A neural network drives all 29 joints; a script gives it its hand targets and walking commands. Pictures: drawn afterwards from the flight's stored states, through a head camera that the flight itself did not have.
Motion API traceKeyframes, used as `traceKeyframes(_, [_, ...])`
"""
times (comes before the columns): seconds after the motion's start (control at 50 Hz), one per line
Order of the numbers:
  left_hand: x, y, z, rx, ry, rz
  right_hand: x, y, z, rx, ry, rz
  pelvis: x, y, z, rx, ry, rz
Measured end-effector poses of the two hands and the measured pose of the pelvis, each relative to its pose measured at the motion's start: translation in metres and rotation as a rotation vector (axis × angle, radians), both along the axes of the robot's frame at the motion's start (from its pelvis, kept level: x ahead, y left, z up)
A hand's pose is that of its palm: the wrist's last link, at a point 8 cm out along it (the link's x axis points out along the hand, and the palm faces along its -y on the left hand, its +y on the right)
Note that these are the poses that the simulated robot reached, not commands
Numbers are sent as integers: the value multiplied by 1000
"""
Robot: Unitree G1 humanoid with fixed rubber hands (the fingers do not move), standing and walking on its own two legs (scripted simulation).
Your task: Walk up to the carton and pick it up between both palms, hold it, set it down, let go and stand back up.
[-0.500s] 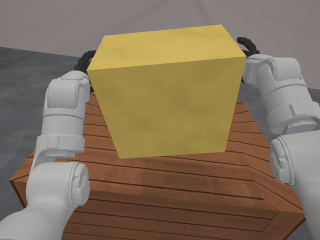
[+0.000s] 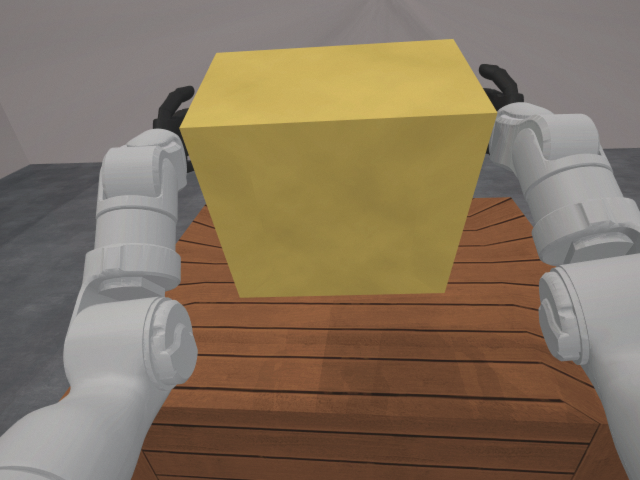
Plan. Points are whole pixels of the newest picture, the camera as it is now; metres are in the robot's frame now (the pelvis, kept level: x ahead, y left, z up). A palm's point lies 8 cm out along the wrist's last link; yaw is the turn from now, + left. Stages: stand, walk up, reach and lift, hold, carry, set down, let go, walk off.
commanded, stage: set down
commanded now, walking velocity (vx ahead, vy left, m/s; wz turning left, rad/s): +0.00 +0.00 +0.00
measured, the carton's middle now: (337, 179) +0.40 -0.02 +0.27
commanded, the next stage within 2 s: none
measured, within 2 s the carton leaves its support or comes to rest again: neither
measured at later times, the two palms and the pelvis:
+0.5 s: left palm (154, 225) +0.37 +0.22 +0.24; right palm (437, 158) +0.40 -0.15 +0.29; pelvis +0.01 +0.00 +0.00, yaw +3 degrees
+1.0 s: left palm (185, 224) +0.38 +0.19 +0.23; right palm (459, 204) +0.41 -0.19 +0.22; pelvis -0.01 +0.00 +0.00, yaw +0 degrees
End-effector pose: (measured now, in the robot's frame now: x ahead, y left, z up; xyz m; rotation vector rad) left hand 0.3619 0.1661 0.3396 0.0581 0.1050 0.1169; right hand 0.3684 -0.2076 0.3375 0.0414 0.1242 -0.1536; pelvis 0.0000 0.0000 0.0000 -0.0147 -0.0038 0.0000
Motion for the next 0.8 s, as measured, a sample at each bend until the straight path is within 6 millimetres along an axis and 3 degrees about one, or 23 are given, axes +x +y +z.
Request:
traceKeyframes(0.12, [3,13,-6,8,-18,16,9,13,-8,-27,-19,20,5,-8,1,1,-31,15])
traceKeyframes(0.36, [19,52,-83,-90,26,27,32,55,-39,-107,18,38,6,-10,1,3,-42,54])
traceKeyframes(0.46, [15,58,-102,-111,-3,37,31,63,-43,-93,-18,42,7,-2,1,-2,-45,60])
traceKeyframes(0.54, [13,51,-105,-119,-3,34,26,57,-45,-39,-30,30,5,4,0,-3,-49,60])
traceKeyframes(0.7, [16,20,-95,-64,14,9,20,23,-54,2,-30,11,-5,12,0,0,-39,29])
traceKeyframes(0.8, [16,8,-94,-50,53,15,20,9,-74,21,5,13,-9,12,1,5,-37,2])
